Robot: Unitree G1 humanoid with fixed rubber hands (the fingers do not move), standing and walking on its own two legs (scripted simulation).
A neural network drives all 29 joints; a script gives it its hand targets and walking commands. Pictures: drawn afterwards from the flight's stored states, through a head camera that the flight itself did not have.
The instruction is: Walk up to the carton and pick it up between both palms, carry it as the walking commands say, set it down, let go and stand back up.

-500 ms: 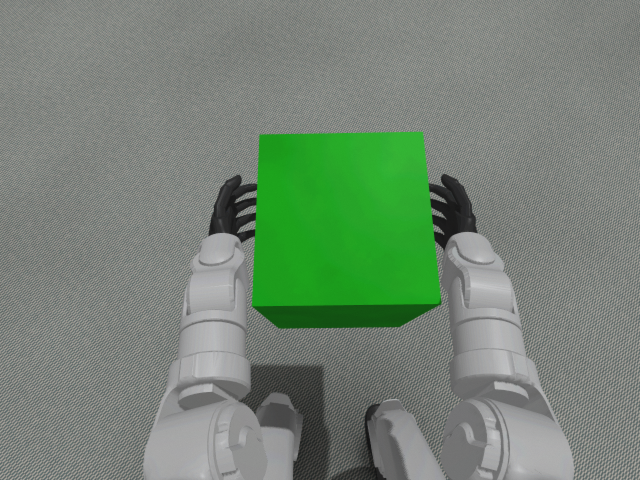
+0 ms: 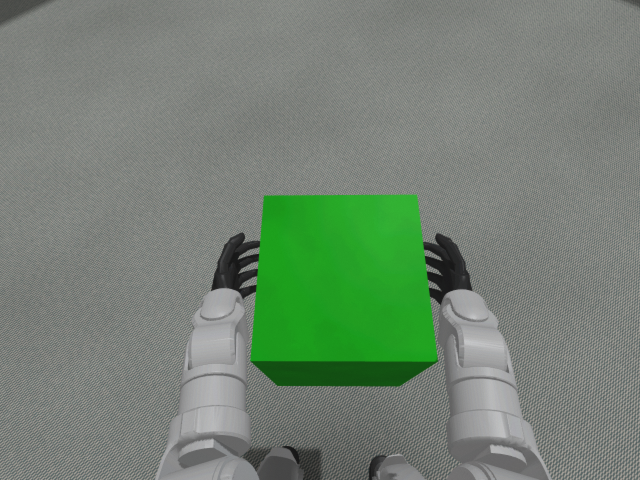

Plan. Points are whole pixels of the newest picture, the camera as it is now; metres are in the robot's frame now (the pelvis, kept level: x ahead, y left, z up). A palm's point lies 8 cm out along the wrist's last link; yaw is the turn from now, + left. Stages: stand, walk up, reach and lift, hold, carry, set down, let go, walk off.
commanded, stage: reach and lift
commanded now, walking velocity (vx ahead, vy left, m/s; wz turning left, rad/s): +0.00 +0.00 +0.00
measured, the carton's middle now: (339, 301) +0.37 +0.00 -0.11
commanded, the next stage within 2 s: hold in 1.72 s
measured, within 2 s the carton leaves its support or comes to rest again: neither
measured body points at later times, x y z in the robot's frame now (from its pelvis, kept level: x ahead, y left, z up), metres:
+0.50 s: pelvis +0.02 +0.00 +0.03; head +0.07 +0.01 +0.48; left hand +0.36 +0.15 +0.02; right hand +0.35 -0.14 +0.02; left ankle +0.04 +0.14 -0.70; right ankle +0.02 -0.14 -0.70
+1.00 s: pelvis +0.03 +0.00 +0.05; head -0.01 +0.01 +0.50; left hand +0.33 +0.14 +0.08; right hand +0.33 -0.15 +0.08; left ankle +0.04 +0.14 -0.70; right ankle +0.02 -0.14 -0.70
